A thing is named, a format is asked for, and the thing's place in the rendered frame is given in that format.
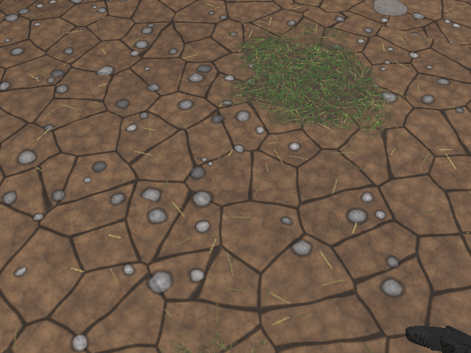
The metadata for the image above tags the robot right hand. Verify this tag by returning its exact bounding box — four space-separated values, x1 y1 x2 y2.
406 326 471 353

